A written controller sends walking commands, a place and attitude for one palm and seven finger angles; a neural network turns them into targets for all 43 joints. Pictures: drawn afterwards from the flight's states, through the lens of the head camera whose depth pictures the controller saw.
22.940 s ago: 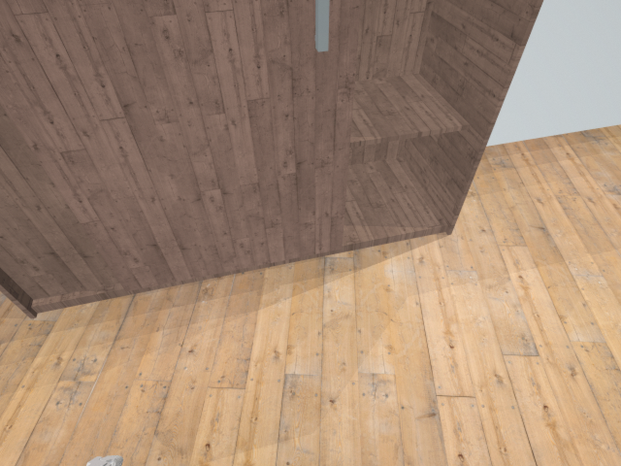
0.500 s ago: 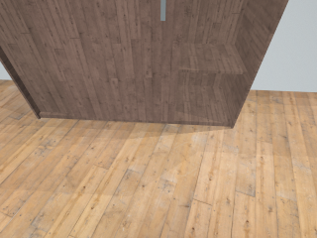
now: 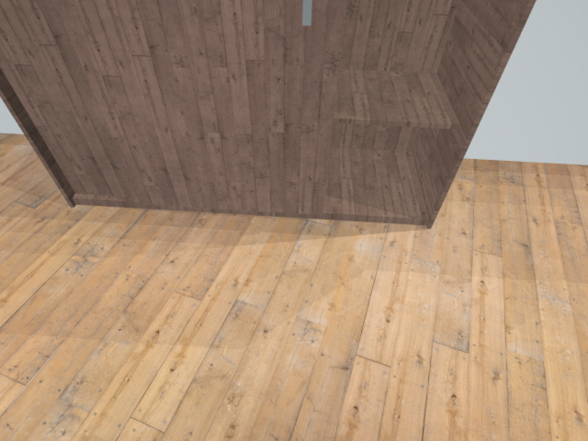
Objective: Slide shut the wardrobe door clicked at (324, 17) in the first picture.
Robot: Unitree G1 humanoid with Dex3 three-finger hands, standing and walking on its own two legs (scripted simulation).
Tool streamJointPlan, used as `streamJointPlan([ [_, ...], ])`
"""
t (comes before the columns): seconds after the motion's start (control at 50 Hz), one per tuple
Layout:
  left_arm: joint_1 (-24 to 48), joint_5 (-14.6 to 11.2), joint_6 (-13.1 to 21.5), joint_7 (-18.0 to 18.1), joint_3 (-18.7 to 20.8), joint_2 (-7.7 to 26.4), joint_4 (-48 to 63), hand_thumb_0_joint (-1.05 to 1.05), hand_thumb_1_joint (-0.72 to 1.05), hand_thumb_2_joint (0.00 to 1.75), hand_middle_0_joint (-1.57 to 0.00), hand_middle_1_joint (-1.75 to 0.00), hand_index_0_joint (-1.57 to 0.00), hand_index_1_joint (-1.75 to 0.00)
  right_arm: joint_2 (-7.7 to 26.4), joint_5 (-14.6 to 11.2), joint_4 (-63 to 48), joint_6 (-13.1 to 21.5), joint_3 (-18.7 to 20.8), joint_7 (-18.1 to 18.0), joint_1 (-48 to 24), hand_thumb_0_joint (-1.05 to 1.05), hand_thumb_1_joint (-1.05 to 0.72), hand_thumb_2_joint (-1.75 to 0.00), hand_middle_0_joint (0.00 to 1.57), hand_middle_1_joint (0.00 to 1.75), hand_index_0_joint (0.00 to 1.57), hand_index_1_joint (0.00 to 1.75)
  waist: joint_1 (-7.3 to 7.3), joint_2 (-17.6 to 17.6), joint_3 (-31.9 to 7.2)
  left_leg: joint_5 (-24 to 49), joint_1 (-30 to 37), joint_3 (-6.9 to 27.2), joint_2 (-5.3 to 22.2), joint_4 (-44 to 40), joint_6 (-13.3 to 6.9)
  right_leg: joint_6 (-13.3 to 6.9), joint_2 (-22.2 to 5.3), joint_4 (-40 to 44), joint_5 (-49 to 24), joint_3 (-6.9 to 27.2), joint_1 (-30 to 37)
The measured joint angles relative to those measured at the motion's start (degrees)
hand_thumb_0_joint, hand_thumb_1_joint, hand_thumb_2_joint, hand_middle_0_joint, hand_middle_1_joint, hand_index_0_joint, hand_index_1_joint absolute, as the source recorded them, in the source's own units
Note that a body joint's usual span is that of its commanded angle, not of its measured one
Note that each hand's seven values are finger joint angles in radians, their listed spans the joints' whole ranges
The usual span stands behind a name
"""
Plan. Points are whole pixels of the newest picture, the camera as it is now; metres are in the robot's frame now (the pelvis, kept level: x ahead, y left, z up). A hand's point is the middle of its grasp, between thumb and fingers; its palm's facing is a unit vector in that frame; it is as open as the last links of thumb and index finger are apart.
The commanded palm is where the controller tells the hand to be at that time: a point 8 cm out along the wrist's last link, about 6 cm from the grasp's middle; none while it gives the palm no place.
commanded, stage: look again from close up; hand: left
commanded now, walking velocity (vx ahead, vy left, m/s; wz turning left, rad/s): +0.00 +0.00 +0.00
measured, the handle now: out of the picture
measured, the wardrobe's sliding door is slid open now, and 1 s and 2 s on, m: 0.49 0.49 0.49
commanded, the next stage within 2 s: shuffle to correct the standing spot in 1.64 s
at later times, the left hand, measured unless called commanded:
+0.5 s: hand out of the picture -0.02 +0.16 -0.18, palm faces +0.09 -0.99 -0.13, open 7.3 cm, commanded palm none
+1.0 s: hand out of the picture -0.01 +0.17 -0.17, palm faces +0.08 -0.99 -0.14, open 7.3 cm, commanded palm none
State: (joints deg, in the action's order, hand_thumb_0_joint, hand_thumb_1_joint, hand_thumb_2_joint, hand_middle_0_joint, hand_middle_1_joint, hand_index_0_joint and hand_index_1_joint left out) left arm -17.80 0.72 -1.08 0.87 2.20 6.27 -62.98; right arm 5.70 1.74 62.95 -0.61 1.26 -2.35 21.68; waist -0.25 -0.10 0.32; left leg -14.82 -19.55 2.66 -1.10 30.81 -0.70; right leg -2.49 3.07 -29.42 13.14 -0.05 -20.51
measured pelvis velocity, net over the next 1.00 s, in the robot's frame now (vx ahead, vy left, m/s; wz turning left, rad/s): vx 0.01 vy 0.01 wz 0.00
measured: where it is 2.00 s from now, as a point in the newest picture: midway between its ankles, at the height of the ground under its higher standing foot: outside the picture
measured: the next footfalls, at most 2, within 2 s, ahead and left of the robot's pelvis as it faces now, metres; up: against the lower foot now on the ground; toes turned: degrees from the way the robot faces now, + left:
none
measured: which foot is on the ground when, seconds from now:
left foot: down 0.00-1.00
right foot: down 0.00-1.00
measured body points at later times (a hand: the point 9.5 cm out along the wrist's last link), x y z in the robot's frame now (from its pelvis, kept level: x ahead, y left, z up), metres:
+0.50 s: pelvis +0.00 +0.01 +0.00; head -0.01 +0.01 +0.45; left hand -0.02 +0.21 -0.16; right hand -0.01 -0.20 -0.16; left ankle +0.06 +0.12 -0.73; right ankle +0.08 -0.09 -0.73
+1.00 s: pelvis +0.01 +0.01 +0.00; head +0.00 +0.02 +0.45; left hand -0.02 +0.22 -0.16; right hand -0.02 -0.19 -0.16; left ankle +0.07 +0.12 -0.73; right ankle +0.08 -0.09 -0.73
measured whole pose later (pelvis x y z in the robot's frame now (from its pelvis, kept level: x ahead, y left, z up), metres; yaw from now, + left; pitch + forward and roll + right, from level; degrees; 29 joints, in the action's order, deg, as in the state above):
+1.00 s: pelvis +0.01 +0.01 +0.00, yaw +0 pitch -1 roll +0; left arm -19.4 0.9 0.0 1.0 1.4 6.2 -63.9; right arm 5.8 1.4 64.0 -0.1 0.8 -2.1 20.1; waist 0.9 -0.2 -0.1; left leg -11.3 -16.7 1.0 -1.5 27.2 -1.0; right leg -1.4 1.5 -26.9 11.0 0.0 -18.0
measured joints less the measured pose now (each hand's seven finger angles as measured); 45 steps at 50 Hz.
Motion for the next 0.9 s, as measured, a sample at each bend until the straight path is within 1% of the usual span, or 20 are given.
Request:
streamJointPlan([
  [0.1,0.3,0.2,0.0,-0.1,-0.1,0.2,0.2,0.01,0.92,0.9,-0.2,-0.3,-0.2,-0.3,-0.3,-0.1,0.1,0.1,-0.2,-0.1,-0.4,0.0,-0.91,-0.9,0.19,0.29,0.2,0.3,0.55,-0.4,-0.2,0.5,0.6,-0.3,-0.2,-1.1,0.2,0.5,-0.4,-0.2,1.1,0.2,0.0],
  [0.18,-0.1,0.2,0.4,-0.1,-0.2,0.2,0.4,0.01,0.92,0.9,-0.2,-0.3,-0.2,-0.3,-0.2,-0.2,0.0,0.0,-0.2,0.0,-1.4,0.0,-0.91,-0.9,0.19,0.29,0.2,0.3,0.98,-0.4,0.0,0.0,0.8,-0.4,-0.5,-1.4,0.1,0.5,-0.6,0.2,0.3,0.3,0.3],
  [0.26,-0.8,0.1,0.7,0.0,-0.3,-0.1,0.1,0.0,0.91,0.9,-0.2,-0.3,-0.2,-0.3,0.3,-0.2,-0.5,0.2,-0.2,0.1,-2.3,0.0,-0.91,-0.9,0.2,0.29,0.2,0.3,0.91,0.1,0.1,0.6,0.6,-0.2,-0.4,-1.0,-0.1,0.3,-0.5,0.6,-0.8,0.1,0.5],
  [0.36,-1.3,0.1,0.4,0.0,-0.5,-0.2,-0.7,0.0,0.91,0.9,-0.2,-0.3,-0.2,-0.3,0.6,-0.2,-0.6,0.4,-0.2,0.1,-2.7,0.0,-0.91,-0.9,0.19,0.29,0.2,0.3,0.8,0.2,-0.2,1.8,0.9,-0.2,-0.1,-1.0,0.1,0.4,-0.3,0.8,-0.7,-0.1,0.9],
  [0.5,-1.2,0.1,0.5,-0.1,-0.5,-0.1,-0.4,0.0,0.91,0.9,-0.2,-0.3,-0.2,-0.3,0.4,-0.2,-0.2,0.4,-0.3,0.1,-2.2,0.0,-0.91,-0.9,0.19,0.29,0.2,0.3,1.13,-0.3,-0.5,1.5,1.2,-0.4,-0.2,-2.2,0.0,0.9,-0.6,1.7,0.0,0.0,1.2],
  [0.6,-1.1,0.1,0.8,-0.1,-0.6,0.0,-0.5,0.0,0.91,0.9,-0.2,-0.3,-0.2,-0.3,0.4,-0.3,0.3,0.5,-0.4,0.0,-2.0,0.0,-0.91,-0.9,0.19,0.29,0.2,0.3,1.25,-0.4,-0.2,2.9,1.8,-0.7,-0.4,-2.9,0.0,0.9,-1.0,1.9,-1.5,0.0,1.6],
  [0.8,-1.6,0.0,0.7,0.1,-0.6,0.0,-0.9,0.0,0.91,0.9,-0.2,-0.3,-0.2,-0.3,0.4,-0.2,0.2,0.4,-0.3,0.2,-1.8,0.0,-0.91,-0.9,0.19,0.29,0.2,0.3,0.81,0.1,-0.6,2.5,1.6,-0.9,0.0,-2.4,-0.2,1.0,-0.8,2.3,-0.6,-0.1,1.7],
  [0.9,-1.3,0.1,0.7,0.0,-0.7,0.0,-0.9,0.0,0.91,0.9,-0.2,-0.3,-0.2,-0.3,0.1,-0.3,0.8,0.6,-0.4,0.1,-1.5,0.0,-0.91,-0.9,0.19,0.29,0.2,0.3,1.0,-0.3,-0.4,3.3,2.3,-1.4,-0.3,-3.2,-0.2,1.2,-1.3,2.1,-1.2,0.0,1.9],
])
